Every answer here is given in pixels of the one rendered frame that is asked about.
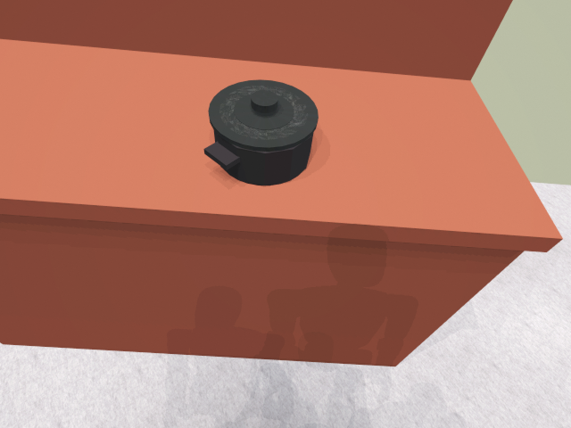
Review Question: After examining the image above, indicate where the knob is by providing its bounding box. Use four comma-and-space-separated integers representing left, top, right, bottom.
251, 90, 278, 113

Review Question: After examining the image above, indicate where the table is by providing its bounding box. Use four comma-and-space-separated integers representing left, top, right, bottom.
0, 0, 563, 366

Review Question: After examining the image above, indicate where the lid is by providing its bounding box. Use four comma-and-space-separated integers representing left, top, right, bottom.
208, 79, 319, 152

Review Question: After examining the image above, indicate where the pot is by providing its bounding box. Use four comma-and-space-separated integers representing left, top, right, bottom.
204, 131, 313, 185

